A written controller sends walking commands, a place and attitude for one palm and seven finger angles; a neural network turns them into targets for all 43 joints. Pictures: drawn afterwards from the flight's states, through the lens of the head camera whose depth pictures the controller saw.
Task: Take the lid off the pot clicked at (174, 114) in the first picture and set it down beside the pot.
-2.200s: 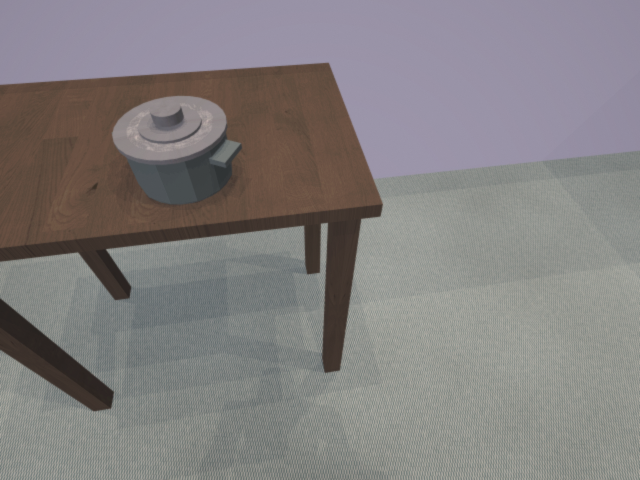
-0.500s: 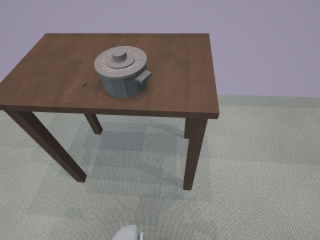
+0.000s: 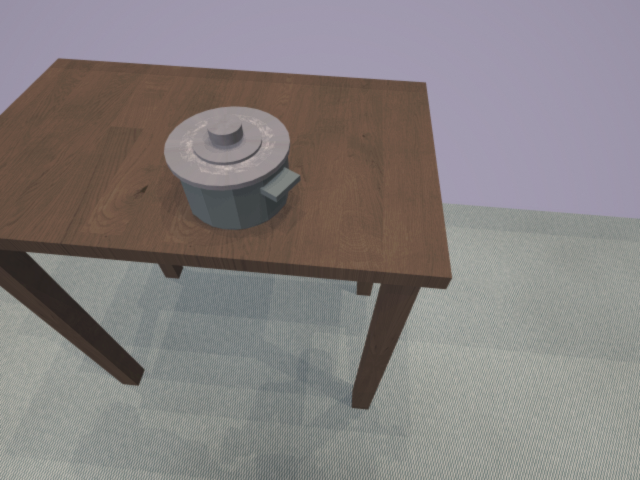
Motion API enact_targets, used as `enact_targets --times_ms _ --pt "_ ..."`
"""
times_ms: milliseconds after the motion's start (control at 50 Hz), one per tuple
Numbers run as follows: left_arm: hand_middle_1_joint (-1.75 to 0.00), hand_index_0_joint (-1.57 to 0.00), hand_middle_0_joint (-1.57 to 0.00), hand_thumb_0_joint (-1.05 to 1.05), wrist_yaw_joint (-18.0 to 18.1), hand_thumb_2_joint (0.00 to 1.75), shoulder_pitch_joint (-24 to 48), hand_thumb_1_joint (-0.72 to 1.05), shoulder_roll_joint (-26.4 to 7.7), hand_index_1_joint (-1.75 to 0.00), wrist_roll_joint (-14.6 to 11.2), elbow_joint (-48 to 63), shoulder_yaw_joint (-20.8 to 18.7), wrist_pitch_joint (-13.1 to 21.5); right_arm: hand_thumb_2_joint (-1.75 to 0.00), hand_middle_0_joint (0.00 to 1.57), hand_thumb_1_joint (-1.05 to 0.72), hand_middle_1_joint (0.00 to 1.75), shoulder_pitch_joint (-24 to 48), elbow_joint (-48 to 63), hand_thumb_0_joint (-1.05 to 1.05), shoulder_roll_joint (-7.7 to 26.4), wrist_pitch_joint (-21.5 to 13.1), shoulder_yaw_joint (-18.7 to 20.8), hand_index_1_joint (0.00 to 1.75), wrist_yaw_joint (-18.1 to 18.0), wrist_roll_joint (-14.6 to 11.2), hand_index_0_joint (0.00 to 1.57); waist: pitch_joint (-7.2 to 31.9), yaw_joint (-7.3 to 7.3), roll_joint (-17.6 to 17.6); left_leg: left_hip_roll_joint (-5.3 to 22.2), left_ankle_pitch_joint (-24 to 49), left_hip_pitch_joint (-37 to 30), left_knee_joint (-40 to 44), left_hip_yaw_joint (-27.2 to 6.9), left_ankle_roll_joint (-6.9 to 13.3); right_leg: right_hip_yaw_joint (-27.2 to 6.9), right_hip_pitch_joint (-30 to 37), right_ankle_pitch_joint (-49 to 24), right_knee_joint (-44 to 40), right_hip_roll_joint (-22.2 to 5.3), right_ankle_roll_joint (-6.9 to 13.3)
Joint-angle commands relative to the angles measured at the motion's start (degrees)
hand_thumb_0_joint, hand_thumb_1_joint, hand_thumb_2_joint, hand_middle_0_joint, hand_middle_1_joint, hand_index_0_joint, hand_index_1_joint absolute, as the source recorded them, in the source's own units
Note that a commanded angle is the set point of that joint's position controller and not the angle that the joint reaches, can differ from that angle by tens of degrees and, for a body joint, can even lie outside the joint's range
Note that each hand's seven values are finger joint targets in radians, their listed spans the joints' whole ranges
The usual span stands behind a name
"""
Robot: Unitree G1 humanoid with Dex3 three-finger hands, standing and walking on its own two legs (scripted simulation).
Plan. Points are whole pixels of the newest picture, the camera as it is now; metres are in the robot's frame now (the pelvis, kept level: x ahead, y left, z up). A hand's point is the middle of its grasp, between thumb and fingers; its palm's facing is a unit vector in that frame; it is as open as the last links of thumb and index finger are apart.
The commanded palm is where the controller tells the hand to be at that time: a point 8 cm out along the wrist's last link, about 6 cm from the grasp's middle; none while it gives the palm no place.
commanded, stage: come to a stop and stand still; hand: left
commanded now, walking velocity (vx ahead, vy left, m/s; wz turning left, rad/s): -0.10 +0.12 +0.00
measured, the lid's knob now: (225, 129) +0.51 +0.17 +0.15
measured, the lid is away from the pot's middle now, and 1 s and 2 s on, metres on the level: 0.00 0.00 0.00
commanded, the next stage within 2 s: look again from close up in 1.56 s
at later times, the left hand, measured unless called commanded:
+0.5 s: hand out of the picture +0.04 +0.25 -0.16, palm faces +0.01 -0.96 -0.29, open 7.4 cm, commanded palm none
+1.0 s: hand out of the picture +0.03 +0.21 -0.16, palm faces -0.03 -0.97 -0.22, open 7.4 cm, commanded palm none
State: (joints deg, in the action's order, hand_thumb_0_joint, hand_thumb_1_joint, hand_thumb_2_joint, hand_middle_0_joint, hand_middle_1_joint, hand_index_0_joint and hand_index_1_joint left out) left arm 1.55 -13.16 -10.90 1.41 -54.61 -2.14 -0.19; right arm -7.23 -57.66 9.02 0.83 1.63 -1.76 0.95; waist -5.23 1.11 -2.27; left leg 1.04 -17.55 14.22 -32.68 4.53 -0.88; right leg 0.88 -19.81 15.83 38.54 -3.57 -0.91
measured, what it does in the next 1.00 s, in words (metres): steps on the spot: left foot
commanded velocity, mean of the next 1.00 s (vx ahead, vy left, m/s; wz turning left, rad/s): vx -0.01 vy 0.03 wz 0.00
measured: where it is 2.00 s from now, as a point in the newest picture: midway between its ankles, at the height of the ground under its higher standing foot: outside the picture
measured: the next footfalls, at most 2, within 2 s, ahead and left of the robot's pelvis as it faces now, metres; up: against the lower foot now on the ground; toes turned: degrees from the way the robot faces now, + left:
left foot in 0.40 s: +0.01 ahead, +0.14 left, +0.00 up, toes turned +1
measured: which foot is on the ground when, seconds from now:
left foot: down 0.00-0.02, up 0.04-0.38, down 0.40-1.00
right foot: down 0.00-1.00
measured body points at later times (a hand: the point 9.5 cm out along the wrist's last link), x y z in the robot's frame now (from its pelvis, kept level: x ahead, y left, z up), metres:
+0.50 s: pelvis -0.02 +0.04 +0.00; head -0.02 +0.03 +0.45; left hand +0.04 +0.30 -0.14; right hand +0.05 -0.21 -0.14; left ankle -0.03 +0.14 -0.73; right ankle +0.02 -0.11 -0.72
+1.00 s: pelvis +0.00 +0.03 +0.01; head +0.02 +0.02 +0.46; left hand +0.03 +0.26 -0.14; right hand +0.02 -0.20 -0.15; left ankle -0.03 +0.14 -0.73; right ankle +0.03 -0.11 -0.73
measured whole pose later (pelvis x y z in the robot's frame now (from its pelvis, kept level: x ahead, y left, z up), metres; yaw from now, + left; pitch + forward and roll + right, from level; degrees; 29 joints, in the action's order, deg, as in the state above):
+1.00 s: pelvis +0.00 +0.03 +0.01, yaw -2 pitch -1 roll +1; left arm 1.5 -15.5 -9.4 0.8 -59.5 0.6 -0.4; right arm -15.3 -58.5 10.8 -0.4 0.1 -1.6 0.7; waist -2.5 0.0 0.9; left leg -0.7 -18.6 9.3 -28.5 3.0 0.9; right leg -4.5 -16.5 13.9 30.8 -1.3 -2.0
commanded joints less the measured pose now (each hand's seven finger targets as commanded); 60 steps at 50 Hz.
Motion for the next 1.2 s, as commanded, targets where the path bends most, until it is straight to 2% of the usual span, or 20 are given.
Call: enact_targets --times_ms 0,20,40,100,180,280,300,320,340,360,380,400,440,460,500,560,700,860,1020,1180 --pt "-0.3 -0.2 -0.2 0.0 0.37 0.9 -8.83 0.9 -12.87 -0.3 0.58 1.93 -3.0 0.6 -0.9 0.2 -0.9 0.3 -2.53 4.84 0.0 5.33 0.51 3.06 0.3 0.26 -0.73 0.2 6.58 0.77 -9.5 -2.69 -10.87 8.5 -15.05 -0.07 -0.39 -19.81 8.91 -38.39 -15.58 -17.36 10.02" --pt "-0.3 -0.2 -0.2 0.0 0.59 0.9 -8.49 0.9 -13.47 -0.3 0.46 2.24 -3.36 0.59 -0.9 0.2 -0.9 0.3 -0.99 5.01 0.0 5.31 1.42 2.98 0.3 0.0 -0.53 0.2 7.71 2.38 -10.86 -2.16 -19.09 10.02 -23.15 -5.13 0.04 -22.04 8.63 -37.41 -16.9 -18.89 13.29" --pt "-0.3 -0.2 -0.2 0.0 0.89 0.9 -6.4 0.9 -12.41 -0.3 0.51 2.8 -3.27 0.34 -0.9 0.2 -0.9 0.3 -0.31 4.98 0.0 6.0 1.66 3.21 0.3 0.01 -0.36 0.2 6.17 1.9 -9.69 -2.12 -17.41 12.9 -29.12 -7.31 0.16 -21.24 8.83 -35.65 -16.49 -17.58 14.43" --pt "-0.3 -0.2 -0.2 0.0 1.62 0.9 -2.59 0.9 -11.19 -0.3 0.24 4.67 -3.3 0.11 -0.9 0.2 -0.9 0.3 -1.93 4.39 0.0 6.95 1.82 3.12 0.3 0.4 -0.08 0.2 8.19 0.83 -4.91 -1.5 -12.25 16.67 -35.01 -8.14 -1.06 -14.95 14.03 -40.55 -13.02 -14.72 13.99" --pt "-0.3 -0.2 -0.2 0.0 1.98 0.9 -3.05 0.9 -12.52 -0.3 0.51 5.36 -3.54 -0.05 -0.9 0.2 -0.9 0.3 -0.74 5.98 0.0 7.27 2.09 2.74 0.3 0.85 -0.16 0.2 9.76 2.04 -5.63 -1.36 -11.44 15.83 -29.17 -7.32 -1.86 -14.79 15.76 -38.31 -13.17 -15.31 14.35" --pt "-0.3 -0.2 -0.2 0.0 1.31 0.9 0.54 0.9 -14.07 -0.3 0.89 6.73 -3.55 -0.57 -0.9 0.2 -0.9 0.3 -4.32 5.99 0.0 6.77 0.98 2.08 0.3 1.27 -0.67 0.2 10.8 0.36 -8.91 -1.49 -9.51 6.87 -12.54 -4.34 -1.04 -13.24 11.12 -26.32 -14.7 -13.27 12.33" --pt "-0.3 -0.2 -0.2 0.0 3.65 0.9 -1.93 0.9 -13.98 -0.3 0.61 5.66 -2.83 1.31 -0.9 0.2 -0.9 0.3 -7.26 8.94 0.0 9.02 -1.18 2.48 0.3 1.22 -1.14 0.2 23.67 -2.95 2.93 -3.0 -9.88 2.33 -6.7 -1.96 -2.33 -18.11 22.11 -52.36 -7.2 -15.27 10.78" --pt "-0.3 -0.2 -0.2 0.0 3.03 0.9 -1.28 0.9 -15.07 -0.3 0.15 7.79 -2.08 0.52 -0.9 0.2 -0.9 0.3 -7.77 10.19 0.0 6.17 -0.97 2.0 0.3 1.27 -0.99 0.2 22.53 -2.64 3.68 -2.91 -2.38 -1.15 0.56 -1.94 -0.37 -11.23 17.01 -34.23 -4.45 -11.47 8.39" --pt "-0.3 -0.2 -0.2 0.0 2.58 0.9 0.11 0.9 -12.26 -0.3 -0.46 6.9 -1.31 -0.01 -0.9 0.2 -0.9 0.3 -8.97 10.28 0.0 7.02 -0.95 1.47 0.3 1.31 -0.65 0.2 17.97 -3.44 5.87 -1.5 2.67 -4.07 6.83 -2.44 0.23 -6.79 10.26 -19.63 -3.03 -7.98 5.82" --pt "-0.3 -0.2 -0.2 0.0 2.08 0.9 -0.21 0.9 -9.29 -0.3 -0.78 6.71 -0.26 -0.6 -0.9 0.2 -0.9 0.3 -8.7 10.58 0.0 9.45 -1.17 1.6 0.3 1.43 -0.01 0.2 11.97 -2.31 12.56 5.3 9.25 -3.08 10.74 -9.92 2.76 -2.29 3.76 -5.19 -1.03 -2.48 3.03" --pt "-0.3 -0.2 -0.2 0.0 1.49 0.9 -0.84 0.9 -7.28 -0.3 -0.67 7.01 0.14 -1.59 -0.9 0.2 -0.9 0.3 -6.32 12.77 0.0 12.12 -0.82 1.86 0.3 1.29 0.55 0.2 6.94 -0.43 15.59 12.35 9.09 2.09 13.49 -16.66 6.36 2.03 -0.15 8.94 0.94 1.33 1.28" --pt "-0.3 -0.2 -0.2 0.0 1.23 0.9 -0.86 0.9 -6.38 -0.3 -0.51 7.01 0.22 -1.86 -0.9 0.2 -0.9 0.3 -4.25 13.65 0.0 12.97 -0.27 1.93 0.3 1.12 0.86 0.2 1.89 -0.22 10.07 12.47 1.57 9.41 14.33 -16.49 8.14 2.01 0.87 9.92 1.57 2.44 1.23" --pt "-0.3 -0.2 -0.2 0.0 0.57 0.9 -0.18 0.9 -6.55 -0.3 -0.04 5.68 0.61 -1.97 -0.9 0.2 -0.9 0.3 -2.1 13.19 0.0 11.56 -0.4 1.23 0.3 1.09 0.5 0.2 -3.94 0.24 13.45 8.73 -3.35 13.77 16.14 -15.66 6.73 0.48 1.53 5.73 1.66 2.8 1.48" --pt "-0.3 -0.2 -0.2 0.0 0.26 0.9 -1.28 0.9 -6.67 -0.3 -0.18 5.01 0.65 -1.66 -0.9 0.2 -0.9 0.3 -1.9 13.01 0.0 11.2 -0.42 1.06 0.3 1.08 0.36 0.2 -3.8 0.63 10.04 7.77 -4.42 13.34 15.44 -14.15 6.15 -0.12 2.6 3.52 -0.52 2.79 1.6" --pt "-0.3 -0.2 -0.2 0.0 -0.04 0.9 -2.05 0.9 -7.15 -0.3 -0.31 4.37 0.62 -1.3 -0.9 0.2 -0.9 0.3 -3.22 12.38 0.0 10.93 -0.65 0.9 0.3 1.0 0.22 0.2 -0.83 0.38 8.5 6.8 -6.53 9.35 15.38 -13.71 5.2 -1.36 3.16 2.13 -4.17 2.51 1.93" --pt "-0.3 -0.2 -0.2 0.0 0.11 0.9 -2.37 0.9 -7.97 -0.3 -0.35 3.82 0.89 -0.31 -0.9 0.2 -0.9 0.3 -5.45 11.02 0.0 10.47 -0.75 0.76 0.3 1.14 -0.11 0.2 -0.21 -0.57 0.53 3.63 -11.97 6.49 13.56 -11.14 3.94 -7.28 1.75 4.69 -11.3 0.76 2.83" --pt "-0.3 -0.2 -0.2 0.0 0.1 0.9 -3.81 0.9 -7.01 -0.3 -0.36 2.3 0.82 0.11 -0.9 0.2 -0.9 0.3 -7.03 8.35 0.0 9.44 -1.75 0.55 0.3 0.82 -0.05 0.2 2.05 -0.91 4.24 4.46 -8.83 2.73 15.7 -11.26 4.09 -7.08 1.91 0.27 -11.04 0.87 2.71" --pt "-0.3 -0.2 -0.2 0.0 0.52 0.9 -4.11 0.9 -6.61 -0.3 -0.75 -1.16 1.0 0.85 -0.9 0.2 -0.9 0.3 -9.1 3.84 0.0 8.11 -2.76 0.03 0.3 0.01 -0.47 0.2 5.8 -1.39 1.18 3.86 10.44 -4.05 10.09 -7.38 3.16 -8.29 5.31 -13.28 -10.97 -1.11 2.55" --pt "-0.3 -0.2 -0.2 0.0 0.64 0.9 -2.84 0.9 -6.45 -0.3 -0.83 -2.24 0.8 0.71 -0.9 0.2 -0.9 0.3 -9.46 0.95 0.0 6.89 -2.47 -0.11 0.3 -0.27 -0.33 0.2 3.08 -1.26 2.66 3.86 7.53 -3.08 10.12 -6.71 2.51 -9.02 4.99 -11.67 -12.06 -1.18 3.21" --pt "-0.3 -0.2 -0.2 0.0 0.67 0.9 -2.06 0.9 -6.81 -0.3 -1.04 -2.08 0.47 1.06 -0.9 0.2 -0.9 0.3 -10.38 -0.75 0.0 6.36 -2.65 -0.03 0.3 -0.45 -0.23 0.2 5.33 -1.21 1.39 4.22 10.85 -4.94 9.28 -6.07 1.99 -9.0 7.2 -16.34 -11.87 -1.42 3.7"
